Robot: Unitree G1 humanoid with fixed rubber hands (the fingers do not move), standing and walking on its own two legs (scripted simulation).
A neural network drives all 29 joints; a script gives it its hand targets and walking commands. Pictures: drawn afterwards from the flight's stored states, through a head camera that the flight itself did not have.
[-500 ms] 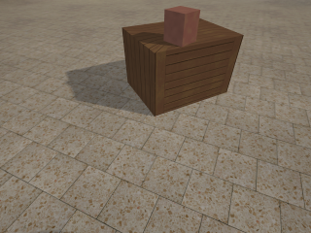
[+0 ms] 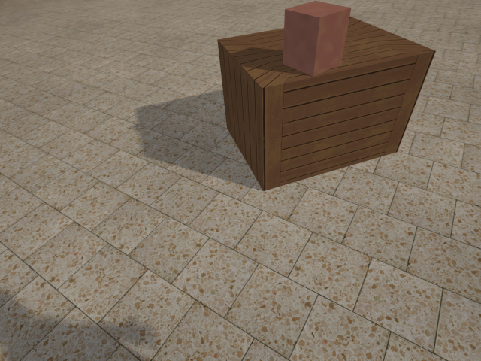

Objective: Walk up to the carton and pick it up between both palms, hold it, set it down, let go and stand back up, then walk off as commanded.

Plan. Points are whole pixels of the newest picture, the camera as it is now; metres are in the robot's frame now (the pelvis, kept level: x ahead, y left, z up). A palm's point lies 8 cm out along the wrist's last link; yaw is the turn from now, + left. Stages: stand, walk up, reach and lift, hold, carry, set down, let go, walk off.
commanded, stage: walk up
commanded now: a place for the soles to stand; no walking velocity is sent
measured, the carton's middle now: (314, 38) +1.50 -0.35 +0.00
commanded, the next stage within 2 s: none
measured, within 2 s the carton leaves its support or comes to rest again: neither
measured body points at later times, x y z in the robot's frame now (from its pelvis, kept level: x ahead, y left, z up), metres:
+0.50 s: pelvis +0.22 -0.03 -0.01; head +0.21 -0.03 +0.44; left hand +0.27 +0.30 -0.11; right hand +0.30 -0.37 -0.10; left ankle +0.19 +0.11 -0.75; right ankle +0.31 -0.19 -0.71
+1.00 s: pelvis +0.41 -0.12 +0.00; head +0.42 -0.14 +0.45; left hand +0.43 +0.22 -0.09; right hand +0.50 -0.45 -0.12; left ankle +0.42 +0.04 -0.70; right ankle +0.37 -0.18 -0.75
